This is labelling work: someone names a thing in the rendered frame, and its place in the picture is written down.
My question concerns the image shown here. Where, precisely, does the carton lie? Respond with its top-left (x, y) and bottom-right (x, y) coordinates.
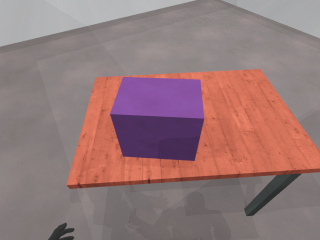
top-left (110, 77), bottom-right (205, 161)

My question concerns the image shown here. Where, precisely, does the left robot hand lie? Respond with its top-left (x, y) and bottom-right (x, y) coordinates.
top-left (48, 223), bottom-right (75, 240)

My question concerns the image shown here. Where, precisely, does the table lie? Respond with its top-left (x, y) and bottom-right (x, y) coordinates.
top-left (66, 69), bottom-right (320, 216)

